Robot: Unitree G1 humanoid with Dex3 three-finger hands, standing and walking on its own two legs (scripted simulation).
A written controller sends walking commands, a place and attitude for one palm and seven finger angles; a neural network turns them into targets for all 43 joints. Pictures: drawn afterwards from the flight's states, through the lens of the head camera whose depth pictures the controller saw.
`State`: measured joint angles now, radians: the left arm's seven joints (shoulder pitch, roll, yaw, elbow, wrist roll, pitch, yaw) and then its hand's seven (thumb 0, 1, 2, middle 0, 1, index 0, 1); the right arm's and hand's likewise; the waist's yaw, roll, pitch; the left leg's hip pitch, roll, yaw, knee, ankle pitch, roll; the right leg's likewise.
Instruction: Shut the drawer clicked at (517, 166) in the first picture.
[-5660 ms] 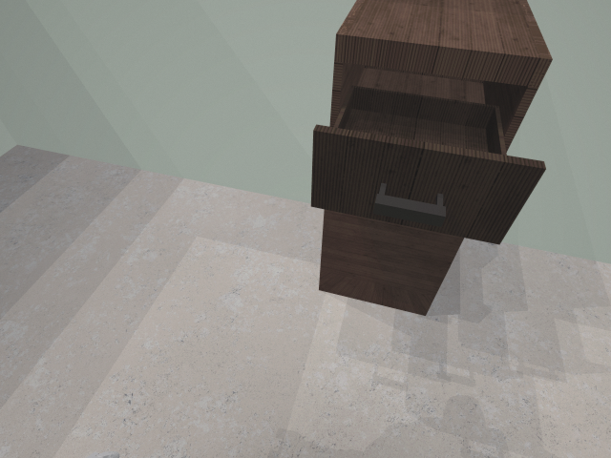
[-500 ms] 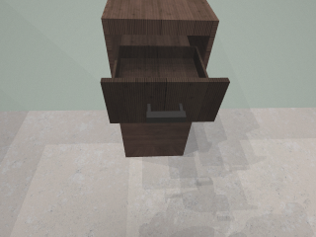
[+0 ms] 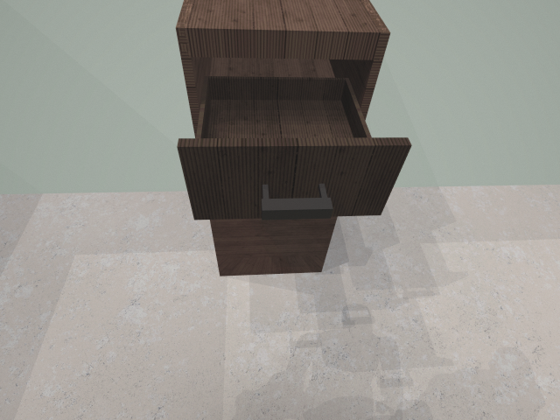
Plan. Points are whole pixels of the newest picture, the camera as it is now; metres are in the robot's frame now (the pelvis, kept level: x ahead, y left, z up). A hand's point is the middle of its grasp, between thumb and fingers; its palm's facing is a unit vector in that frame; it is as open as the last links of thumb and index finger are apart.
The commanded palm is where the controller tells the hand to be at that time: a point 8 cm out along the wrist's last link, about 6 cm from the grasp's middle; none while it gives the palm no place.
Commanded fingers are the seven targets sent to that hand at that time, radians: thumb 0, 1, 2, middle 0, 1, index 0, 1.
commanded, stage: shuffle to correct the standing spot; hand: left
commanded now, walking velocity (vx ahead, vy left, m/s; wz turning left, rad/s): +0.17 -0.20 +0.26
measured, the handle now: (295, 199) +0.45 +0.00 +0.04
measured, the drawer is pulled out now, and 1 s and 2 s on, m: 0.27 0.27 0.27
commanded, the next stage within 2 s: come to a stop and stand still in 1.14 s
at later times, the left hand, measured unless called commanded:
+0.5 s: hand out of the picture +0.02 +0.11 -0.20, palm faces +0.09 -0.99 -0.12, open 7.4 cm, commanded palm none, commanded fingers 0.00 0.90 0.90 -0.20 -0.30 -0.20 -0.30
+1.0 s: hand out of the picture +0.16 +0.04 -0.19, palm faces +0.11 -0.98 -0.16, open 7.4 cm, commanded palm none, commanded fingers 0.00 0.90 0.90 -0.20 -0.30 -0.20 -0.30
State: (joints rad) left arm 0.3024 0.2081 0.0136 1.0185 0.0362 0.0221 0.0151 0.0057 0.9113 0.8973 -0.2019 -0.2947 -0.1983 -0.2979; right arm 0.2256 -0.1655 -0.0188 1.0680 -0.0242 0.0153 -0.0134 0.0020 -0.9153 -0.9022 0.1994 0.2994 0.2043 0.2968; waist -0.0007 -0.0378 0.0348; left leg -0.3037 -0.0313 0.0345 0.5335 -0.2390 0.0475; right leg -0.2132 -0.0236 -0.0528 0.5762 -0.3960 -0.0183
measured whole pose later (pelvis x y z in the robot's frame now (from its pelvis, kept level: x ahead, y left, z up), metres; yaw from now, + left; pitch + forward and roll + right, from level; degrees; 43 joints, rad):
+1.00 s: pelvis +0.15 -0.15 -0.01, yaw +6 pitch +0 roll -2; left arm 0.27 0.19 0.04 0.96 0.03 0.05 0.00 0.01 0.91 0.90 -0.20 -0.29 -0.20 -0.30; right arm 0.20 -0.21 -0.05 0.98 -0.03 0.00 -0.03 0.00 -0.91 -0.90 0.20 0.30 0.20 0.30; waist -0.01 -0.02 0.06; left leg -0.33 0.03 0.14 0.67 -0.34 0.04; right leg -0.33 0.01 -0.10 0.69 -0.36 -0.03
